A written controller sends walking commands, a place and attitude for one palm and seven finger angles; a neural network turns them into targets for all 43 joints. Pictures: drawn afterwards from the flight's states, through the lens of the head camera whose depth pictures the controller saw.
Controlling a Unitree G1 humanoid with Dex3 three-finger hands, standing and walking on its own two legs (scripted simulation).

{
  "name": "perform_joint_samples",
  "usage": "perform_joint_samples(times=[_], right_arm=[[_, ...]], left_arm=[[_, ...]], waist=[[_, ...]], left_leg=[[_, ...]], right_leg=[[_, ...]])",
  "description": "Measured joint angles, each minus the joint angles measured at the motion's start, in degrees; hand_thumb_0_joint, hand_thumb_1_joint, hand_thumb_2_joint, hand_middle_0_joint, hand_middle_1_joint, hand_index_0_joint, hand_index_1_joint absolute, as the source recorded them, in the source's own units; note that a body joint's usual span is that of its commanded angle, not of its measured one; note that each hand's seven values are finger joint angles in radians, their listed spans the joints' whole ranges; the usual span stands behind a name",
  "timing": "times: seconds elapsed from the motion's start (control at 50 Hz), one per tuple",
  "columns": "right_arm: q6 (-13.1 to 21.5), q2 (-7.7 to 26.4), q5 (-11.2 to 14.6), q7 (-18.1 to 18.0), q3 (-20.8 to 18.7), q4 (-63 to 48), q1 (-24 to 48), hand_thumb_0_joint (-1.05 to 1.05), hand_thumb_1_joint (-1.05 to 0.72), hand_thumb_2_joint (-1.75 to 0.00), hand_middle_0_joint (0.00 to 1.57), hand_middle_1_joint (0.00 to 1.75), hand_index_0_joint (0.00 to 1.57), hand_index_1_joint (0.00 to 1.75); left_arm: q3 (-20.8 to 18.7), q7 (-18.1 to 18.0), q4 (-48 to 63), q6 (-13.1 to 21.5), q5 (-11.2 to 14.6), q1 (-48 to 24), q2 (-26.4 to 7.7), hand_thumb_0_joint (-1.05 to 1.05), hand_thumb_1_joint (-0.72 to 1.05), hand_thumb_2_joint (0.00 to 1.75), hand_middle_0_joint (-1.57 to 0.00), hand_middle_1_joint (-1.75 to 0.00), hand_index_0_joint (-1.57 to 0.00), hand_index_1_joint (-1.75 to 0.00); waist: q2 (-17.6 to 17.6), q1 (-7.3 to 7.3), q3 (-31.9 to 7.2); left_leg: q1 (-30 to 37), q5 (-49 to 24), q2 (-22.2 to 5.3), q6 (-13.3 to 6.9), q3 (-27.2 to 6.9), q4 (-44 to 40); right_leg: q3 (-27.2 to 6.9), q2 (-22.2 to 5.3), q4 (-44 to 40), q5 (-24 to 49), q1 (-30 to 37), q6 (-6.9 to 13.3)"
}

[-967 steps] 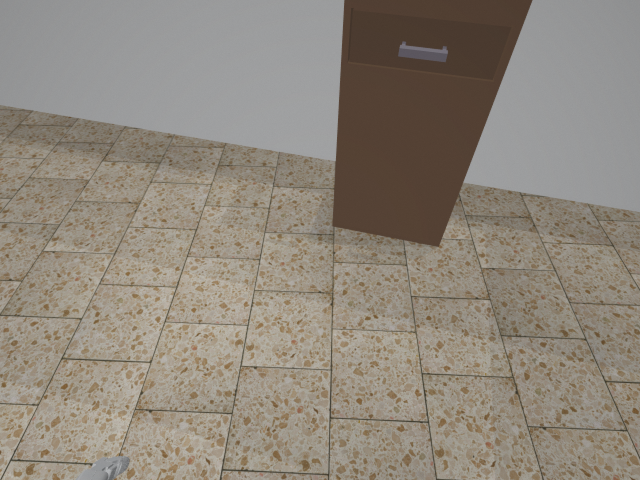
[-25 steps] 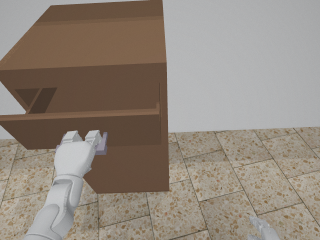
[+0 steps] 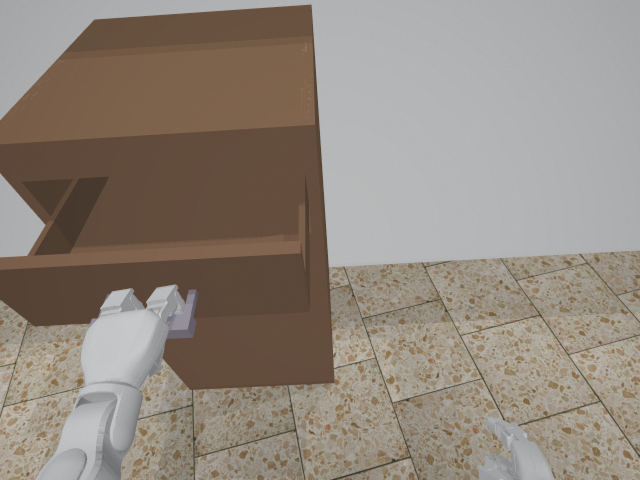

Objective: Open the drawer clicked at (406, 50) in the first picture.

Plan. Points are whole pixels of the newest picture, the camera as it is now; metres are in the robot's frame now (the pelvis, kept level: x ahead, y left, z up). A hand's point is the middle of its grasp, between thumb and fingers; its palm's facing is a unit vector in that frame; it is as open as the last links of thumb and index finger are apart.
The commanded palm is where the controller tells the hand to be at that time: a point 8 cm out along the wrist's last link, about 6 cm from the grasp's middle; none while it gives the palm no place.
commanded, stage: pull the drawer open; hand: left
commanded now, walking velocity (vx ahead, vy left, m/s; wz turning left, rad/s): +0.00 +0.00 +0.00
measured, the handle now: (146, 313) +0.31 +0.25 +0.04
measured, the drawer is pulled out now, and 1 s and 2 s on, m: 0.16 0.30 0.29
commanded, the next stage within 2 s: open the thumb to release the handle in 0.84 s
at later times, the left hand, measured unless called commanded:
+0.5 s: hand (124, 456) +0.15 +0.23 +0.02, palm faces -0.02 -0.11 -0.99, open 5.7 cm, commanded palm +0.10 +0.24 +0.08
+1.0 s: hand out of the picture +0.12 +0.23 +0.02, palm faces -0.01 -0.08 -1.00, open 5.8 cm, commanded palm +0.09 +0.23 +0.08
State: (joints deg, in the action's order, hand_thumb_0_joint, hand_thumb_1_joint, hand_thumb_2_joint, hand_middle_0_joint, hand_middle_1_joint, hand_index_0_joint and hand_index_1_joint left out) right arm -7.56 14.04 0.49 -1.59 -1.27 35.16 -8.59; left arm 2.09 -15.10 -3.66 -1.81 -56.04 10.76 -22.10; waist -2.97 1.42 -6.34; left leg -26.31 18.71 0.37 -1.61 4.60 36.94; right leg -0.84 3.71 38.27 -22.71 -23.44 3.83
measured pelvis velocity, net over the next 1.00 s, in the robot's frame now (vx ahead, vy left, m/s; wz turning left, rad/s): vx -0.01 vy -0.01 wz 0.01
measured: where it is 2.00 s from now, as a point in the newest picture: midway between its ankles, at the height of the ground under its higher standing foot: outside the picture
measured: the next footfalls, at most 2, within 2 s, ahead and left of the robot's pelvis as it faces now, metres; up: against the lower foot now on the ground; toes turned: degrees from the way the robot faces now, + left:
none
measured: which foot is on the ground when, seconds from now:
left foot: down 0.00-1.00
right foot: down 0.00-1.00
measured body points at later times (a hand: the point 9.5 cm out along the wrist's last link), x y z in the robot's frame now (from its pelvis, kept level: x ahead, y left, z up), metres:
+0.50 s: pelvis -0.01 -0.01 -0.01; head +0.00 -0.04 +0.44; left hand +0.14 +0.23 +0.08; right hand +0.23 -0.20 -0.10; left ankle +0.00 +0.10 -0.72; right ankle -0.04 -0.08 -0.72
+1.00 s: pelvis -0.01 -0.01 -0.02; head +0.01 -0.04 +0.43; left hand +0.11 +0.23 +0.08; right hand +0.20 -0.23 -0.12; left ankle +0.00 +0.10 -0.72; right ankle -0.04 -0.08 -0.72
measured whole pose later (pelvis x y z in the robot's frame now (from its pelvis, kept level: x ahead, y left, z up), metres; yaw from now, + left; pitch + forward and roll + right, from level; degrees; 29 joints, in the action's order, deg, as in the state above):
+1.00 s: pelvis -0.01 -0.01 -0.02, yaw +1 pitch +8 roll +1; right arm -7.4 15.1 -2.2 1.6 -1.5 31.5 -7.3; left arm 0.0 -24.8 17.7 3.5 -55.9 43.2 -24.5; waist -3.5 4.2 -6.8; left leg -32.1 22.1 0.0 -1.0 3.7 45.9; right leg 0.3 4.0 47.4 -26.6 -29.0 4.6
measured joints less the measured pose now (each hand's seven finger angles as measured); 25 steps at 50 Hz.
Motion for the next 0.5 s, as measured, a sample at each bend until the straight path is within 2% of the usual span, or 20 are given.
perform_joint_samples(times=[0.12,0.24,0.5], right_arm=[[0.19,1.25,-0.4,0.38,-1.16,0.53,0.04,0.01,-0.9,-0.9,0.2,0.3,0.2,0.3],[0.49,0.71,-0.67,0.88,-0.94,0.06,2.06,0.01,-0.9,-0.9,0.19,0.3,0.2,0.3],[0.93,-1.66,-1.27,1.71,1.98,-2.42,5.4,0.01,-0.9,-0.9,0.2,0.3,0.2,0.3]], left_arm=[[0.71,-2.77,7.52,0.02,-0.14,9.05,-0.27,0.02,0.72,0.78,-0.3,-1.35,-0.42,-1.35],[1.46,-4.54,11.3,0.61,-0.37,14.82,-0.4,0.02,0.7,0.79,-0.32,-1.35,-0.42,-1.35],[0.83,-4.19,15.66,3.0,-0.17,22.08,-0.92,0.01,0.69,0.78,-0.33,-1.35,-0.42,-1.35]], waist=[[-0.15,0.49,0.29],[-0.51,1.43,0.09],[-0.61,3.75,0.4]], left_leg=[[-0.39,0.66,0.07,-0.03,0.02,1.1],[-0.88,1.27,0.2,0.0,-0.2,2.59],[-0.49,1.39,-0.12,0.53,-0.9,3.89]], right_leg=[[0.01,-0.08,1.16,-0.72,-0.39,-0.01],[0.3,-0.22,2.83,-1.55,-0.85,0.05],[1.03,0.12,4.0,-1.83,-0.26,0.64]])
